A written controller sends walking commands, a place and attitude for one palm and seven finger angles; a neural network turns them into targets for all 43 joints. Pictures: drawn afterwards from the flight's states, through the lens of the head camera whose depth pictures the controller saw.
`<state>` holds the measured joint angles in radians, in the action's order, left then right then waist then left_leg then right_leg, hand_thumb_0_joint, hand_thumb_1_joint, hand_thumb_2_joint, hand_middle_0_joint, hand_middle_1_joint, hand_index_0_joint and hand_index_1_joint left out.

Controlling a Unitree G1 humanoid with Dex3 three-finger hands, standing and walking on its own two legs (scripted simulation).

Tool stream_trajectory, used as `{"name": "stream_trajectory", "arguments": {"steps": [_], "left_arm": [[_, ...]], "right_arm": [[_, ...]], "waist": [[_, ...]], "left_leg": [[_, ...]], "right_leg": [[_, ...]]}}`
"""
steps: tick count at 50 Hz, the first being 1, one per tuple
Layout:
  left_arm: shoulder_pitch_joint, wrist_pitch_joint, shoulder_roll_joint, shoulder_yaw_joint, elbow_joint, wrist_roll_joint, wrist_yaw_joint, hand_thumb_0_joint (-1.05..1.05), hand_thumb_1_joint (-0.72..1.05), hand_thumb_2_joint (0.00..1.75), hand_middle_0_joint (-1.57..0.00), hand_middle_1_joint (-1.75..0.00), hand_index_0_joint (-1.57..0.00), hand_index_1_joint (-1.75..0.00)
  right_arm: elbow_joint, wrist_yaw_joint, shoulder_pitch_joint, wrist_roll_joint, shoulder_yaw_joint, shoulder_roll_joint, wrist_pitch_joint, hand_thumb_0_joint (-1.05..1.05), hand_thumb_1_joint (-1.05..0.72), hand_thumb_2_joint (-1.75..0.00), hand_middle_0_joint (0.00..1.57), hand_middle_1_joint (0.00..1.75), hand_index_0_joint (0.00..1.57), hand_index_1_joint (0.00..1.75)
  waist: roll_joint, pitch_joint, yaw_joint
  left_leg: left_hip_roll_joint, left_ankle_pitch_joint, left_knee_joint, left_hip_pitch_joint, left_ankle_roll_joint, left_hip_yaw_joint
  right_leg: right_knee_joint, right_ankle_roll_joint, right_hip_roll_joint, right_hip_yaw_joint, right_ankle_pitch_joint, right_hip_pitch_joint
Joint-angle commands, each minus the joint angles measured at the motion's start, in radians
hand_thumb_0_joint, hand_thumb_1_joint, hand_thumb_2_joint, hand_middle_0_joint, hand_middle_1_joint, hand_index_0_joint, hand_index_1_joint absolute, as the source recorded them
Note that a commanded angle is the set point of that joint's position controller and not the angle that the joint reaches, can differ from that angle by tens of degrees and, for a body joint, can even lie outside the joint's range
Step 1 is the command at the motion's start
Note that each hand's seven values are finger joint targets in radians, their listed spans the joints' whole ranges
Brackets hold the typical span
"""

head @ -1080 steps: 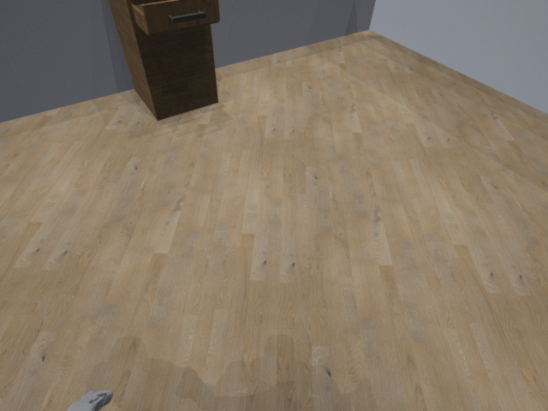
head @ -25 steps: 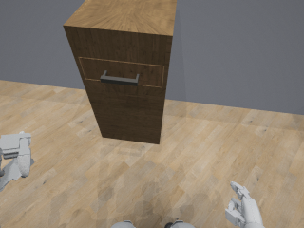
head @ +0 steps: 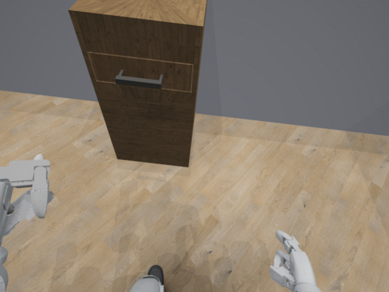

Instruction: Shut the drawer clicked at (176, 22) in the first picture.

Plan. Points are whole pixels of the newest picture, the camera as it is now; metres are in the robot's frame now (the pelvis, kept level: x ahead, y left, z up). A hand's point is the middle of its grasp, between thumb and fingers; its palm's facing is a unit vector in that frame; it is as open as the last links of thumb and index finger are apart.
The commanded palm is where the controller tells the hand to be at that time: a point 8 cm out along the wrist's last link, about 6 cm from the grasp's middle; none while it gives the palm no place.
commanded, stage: stop stepping back and stand still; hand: left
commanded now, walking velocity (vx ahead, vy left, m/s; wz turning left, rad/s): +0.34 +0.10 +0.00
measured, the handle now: (140, 78) +0.83 +0.25 -0.11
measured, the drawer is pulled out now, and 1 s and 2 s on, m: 0.00 0.00 0.00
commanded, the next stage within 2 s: let the arm hang, fingers relaxed in 1.38 s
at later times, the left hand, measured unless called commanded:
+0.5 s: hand (14, 245) +0.15 +0.22 +0.19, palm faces +0.22 -0.84 -0.50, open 3.2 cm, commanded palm +0.10 +0.29 +0.19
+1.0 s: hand out of the picture +0.16 +0.27 +0.18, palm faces +0.31 -0.82 -0.48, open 3.2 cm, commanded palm +0.10 +0.31 +0.19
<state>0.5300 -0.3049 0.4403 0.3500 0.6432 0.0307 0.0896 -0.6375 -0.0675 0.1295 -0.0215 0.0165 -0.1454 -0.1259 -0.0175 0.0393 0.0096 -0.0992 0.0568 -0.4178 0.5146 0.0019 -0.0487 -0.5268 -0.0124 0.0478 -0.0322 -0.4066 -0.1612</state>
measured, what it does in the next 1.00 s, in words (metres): steps on the spot: left foot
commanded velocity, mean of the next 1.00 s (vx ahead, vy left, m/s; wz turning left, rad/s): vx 0.08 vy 0.00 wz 0.00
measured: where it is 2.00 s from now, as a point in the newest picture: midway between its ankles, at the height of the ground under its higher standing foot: outside the picture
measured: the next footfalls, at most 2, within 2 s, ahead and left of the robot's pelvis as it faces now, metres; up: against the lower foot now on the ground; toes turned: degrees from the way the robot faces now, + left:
left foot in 0.20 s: +0.03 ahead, +0.16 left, +0.00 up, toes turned +3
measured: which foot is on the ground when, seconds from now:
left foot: down 0.00-0.06, up 0.08-0.18, down 0.20-1.00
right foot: down 0.00-1.00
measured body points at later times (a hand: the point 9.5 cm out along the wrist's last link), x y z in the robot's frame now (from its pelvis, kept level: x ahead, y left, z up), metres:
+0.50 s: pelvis -0.04 +0.01 +0.01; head -0.04 +0.03 +0.46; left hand +0.13 +0.26 +0.22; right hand +0.12 -0.20 -0.05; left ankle +0.05 +0.12 -0.72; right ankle -0.05 -0.08 -0.72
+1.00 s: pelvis -0.04 +0.04 +0.01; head -0.02 +0.05 +0.46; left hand +0.14 +0.31 +0.21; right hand +0.12 -0.20 -0.06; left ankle -0.01 +0.16 -0.72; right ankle -0.05 -0.08 -0.72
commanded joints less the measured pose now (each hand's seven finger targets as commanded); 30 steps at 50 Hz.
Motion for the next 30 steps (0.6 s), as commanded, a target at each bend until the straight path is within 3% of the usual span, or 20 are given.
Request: {"name": "stream_trajectory", "arguments": {"steps": [1,4,5,7,8,10,11,13,14,15,17,18,20,22,23,24,25,26,28,30], "left_arm": [[0.252,-0.048,0.178,0.239,0.154,0.056,0.028,0.0,0.9,0.9,-1.4,-1.6,-1.4,-1.6],[0.197,-0.013,0.179,0.232,0.076,0.069,0.043,0.0,0.9,0.9,-1.4,-1.6,-1.4,-1.6],[0.131,-0.006,0.168,0.226,0.088,0.065,0.048,0.0,0.9,0.9,-1.4,-1.6,-1.4,-1.6],[0.055,0.012,0.129,0.184,-0.021,0.033,0.062,0.0,0.9,0.9,-1.4,-1.6,-1.4,-1.6],[0.017,0.019,0.113,0.154,-0.053,0.022,0.066,0.0,0.9,0.9,-1.4,-1.6,-1.4,-1.6],[-0.089,0.02,0.078,0.083,-0.055,0.006,0.056,0.0,0.9,0.9,-1.4,-1.6,-1.4,-1.6],[-0.084,0.01,0.092,0.091,-0.042,-0.001,0.055,0.0,0.9,0.9,-1.4,-1.6,-1.4,-1.6],[-0.056,-0.001,0.119,0.097,0.07,-0.011,0.061,0.0,0.9,0.9,-1.4,-1.6,-1.4,-1.6],[-0.084,-0.013,0.129,0.085,0.205,-0.004,0.056,0.0,0.9,0.9,-1.4,-1.6,-1.4,-1.6],[-0.092,-0.023,0.137,0.083,0.265,-0.005,0.05,0.0,0.9,0.9,-1.4,-1.6,-1.4,-1.6],[0.012,-0.01,0.118,0.091,0.328,-0.002,0.058,0.0,0.9,0.9,-1.4,-1.6,-1.4,-1.6],[0.073,0.0,0.123,0.112,0.353,-0.001,0.065,0.0,0.9,0.9,-1.4,-1.6,-1.4,-1.6],[0.228,0.025,0.154,0.175,0.311,0.009,0.076,0.0,0.9,0.9,-1.4,-1.6,-1.4,-1.6],[0.263,0.04,0.139,0.187,0.234,0.015,0.077,0.0,0.9,0.9,-1.4,-1.6,-1.4,-1.6],[0.246,0.044,0.137,0.197,0.189,0.016,0.079,0.0,0.9,0.9,-1.4,-1.6,-1.4,-1.6],[0.199,0.055,0.139,0.203,0.143,0.018,0.079,0.0,0.9,0.9,-1.4,-1.6,-1.4,-1.6],[0.159,0.068,0.137,0.206,0.123,0.031,0.081,0.0,0.9,0.9,-1.4,-1.6,-1.4,-1.6],[0.087,0.077,0.132,0.187,0.096,0.036,0.083,0.0,0.9,0.9,-1.4,-1.6,-1.4,-1.6],[0.05,0.071,0.11,0.174,0.014,0.028,0.075,0.0,0.9,0.9,-1.4,-1.6,-1.4,-1.6],[0.012,0.073,0.064,0.108,-0.011,0.019,0.07,0.0,0.9,0.9,-1.4,-1.6,-1.4,-1.6]], "right_arm": [[0.212,-0.011,-0.054,0.019,-0.062,-0.145,-0.023,0.0,-0.9,-0.9,0.2,0.3,0.2,0.3],[0.19,-0.022,-0.065,0.026,-0.07,-0.143,0.023,0.0,-0.9,-0.9,0.2,0.3,0.2,0.3],[0.188,-0.023,-0.065,0.025,-0.074,-0.152,0.025,0.0,-0.9,-0.9,0.2,0.3,0.2,0.3],[0.172,-0.037,-0.035,0.03,-0.057,-0.145,0.015,0.0,-0.9,-0.9,0.2,0.3,0.2,0.3],[0.166,-0.042,-0.019,0.031,-0.052,-0.156,0.0,0.0,-0.9,-0.9,0.2,0.3,0.2,0.3],[0.157,-0.057,-0.029,0.032,-0.055,-0.197,-0.037,0.0,-0.9,-0.9,0.2,0.3,0.2,0.3],[0.157,-0.061,-0.008,0.03,-0.06,-0.219,-0.055,0.0,-0.9,-0.9,0.2,0.3,0.2,0.3],[0.164,-0.052,0.038,0.023,-0.055,-0.201,-0.083,0.0,-0.9,-0.9,0.2,0.3,0.2,0.3],[0.163,-0.041,0.05,0.014,-0.055,-0.182,-0.094,0.0,-0.9,-0.9,0.2,0.3,0.2,0.3],[0.155,-0.034,0.037,0.006,-0.056,-0.18,-0.112,0.0,-0.9,-0.9,0.2,0.3,0.2,0.3],[0.169,-0.019,0.044,0.007,-0.062,-0.184,-0.128,0.0,-0.9,-0.9,0.2,0.3,0.2,0.3],[0.177,-0.011,0.044,0.008,-0.057,-0.179,-0.133,0.0,-0.9,-0.9,0.2,0.3,0.2,0.3],[0.184,0.0,0.036,0.006,-0.048,-0.18,-0.126,0.0,-0.9,-0.9,0.2,0.3,0.2,0.3],[0.196,-0.001,-0.001,0.003,-0.039,-0.169,-0.085,0.0,-0.9,-0.9,0.2,0.3,0.2,0.3],[0.202,-0.005,-0.012,-0.002,-0.04,-0.161,-0.056,0.0,-0.9,-0.9,0.2,0.3,0.2,0.3],[0.205,-0.009,-0.029,-0.005,-0.048,-0.154,-0.023,0.0,-0.9,-0.9,0.2,0.3,0.2,0.3],[0.192,-0.015,-0.022,0.002,-0.05,-0.154,0.001,0.0,-0.9,-0.9,0.2,0.3,0.2,0.3],[0.174,-0.019,-0.023,0.011,-0.05,-0.153,0.007,0.0,-0.9,-0.9,0.2,0.3,0.2,0.3],[0.146,-0.021,0.023,0.014,-0.045,-0.154,0.003,0.0,-0.9,-0.9,0.2,0.3,0.2,0.3],[0.16,-0.026,-0.008,0.022,-0.035,-0.144,-0.003,0.0,-0.9,-0.9,0.2,0.3,0.2,0.3]], "waist": [[0.151,-0.244,-0.013],[-0.11,0.012,0.007],[-0.141,0.046,0.009],[-0.197,0.101,0.018],[-0.188,0.117,0.028],[-0.006,0.144,0.022],[0.125,0.098,0.003],[0.204,-0.108,-0.007],[0.263,-0.204,0.001],[0.235,-0.238,-0.007],[0.195,-0.275,-0.015],[0.219,-0.277,-0.018],[0.259,-0.278,-0.021],[0.26,-0.184,-0.013],[0.196,-0.12,-0.004],[0.034,-0.065,0.004],[-0.113,-0.038,-0.004],[-0.178,0.028,-0.011],[-0.157,-0.002,0.027],[-0.149,-0.015,0.018]], "left_leg": [[0.021,-0.183,-0.065,-0.485,0.0,0.017],[0.101,-0.336,-0.477,-0.334,0.045,0.049],[0.083,-0.351,-0.556,-0.263,0.038,0.097],[0.035,-0.338,-0.4,-0.159,0.009,0.102],[0.03,-0.303,-0.227,-0.184,-0.003,0.085],[0.027,-0.219,0.001,-0.254,-0.019,0.109],[-0.015,-0.117,0.044,-0.289,-0.045,0.162],[-0.08,0.233,0.038,-0.465,-0.071,0.288],[-0.098,0.32,0.075,-0.558,-0.048,0.329],[-0.126,0.129,0.138,-0.526,-0.044,0.373],[-0.15,-0.195,0.181,-0.483,-0.102,0.354],[-0.138,-0.213,0.179,-0.464,-0.11,0.314],[-0.098,-0.218,0.169,-0.399,-0.075,0.208],[-0.042,-0.477,0.161,-0.165,-0.032,0.125],[0.009,-0.546,0.077,-0.08,-0.011,0.08],[0.063,-0.549,-0.137,-0.037,0.008,0.05],[0.093,-0.492,-0.391,-0.025,0.015,0.046],[0.082,-0.471,-0.552,0.026,0.012,0.075],[0.045,-0.407,-0.543,0.005,0.005,0.08],[0.029,-0.366,-0.325,-0.124,-0.009,0.047]], "right_leg": [[0.172,0.044,-0.093,0.036,0.088,-0.274],[0.415,0.178,-0.315,-0.222,-0.386,-0.599],[0.41,0.195,-0.349,-0.244,-0.361,-0.601],[0.321,0.138,-0.289,-0.114,-0.084,-0.431],[0.255,0.097,-0.25,-0.051,0.008,-0.372],[0.106,0.032,-0.151,0.029,0.091,-0.32],[0.027,0.012,-0.101,0.037,0.143,-0.289],[-0.121,0.002,-0.05,0.065,0.202,-0.246],[-0.206,0.002,-0.036,0.047,0.011,-0.266],[-0.291,0.001,-0.028,0.013,-0.105,-0.237],[-0.285,0.005,-0.049,-0.007,-0.1,-0.196],[-0.226,0.005,-0.055,0.012,-0.072,-0.172],[-0.076,0.009,-0.041,0.074,-0.035,-0.08],[0.057,0.029,-0.034,0.121,0.01,0.072],[0.146,0.056,-0.058,0.073,-0.02,0.064],[0.261,0.119,-0.168,-0.117,-0.174,-0.035],[0.405,0.198,-0.353,-0.357,-0.345,-0.181],[0.444,0.235,-0.421,-0.408,-0.363,-0.255],[0.371,0.194,-0.354,-0.247,-0.215,-0.233],[0.28,0.145,-0.29,-0.094,-0.089,-0.234]]}}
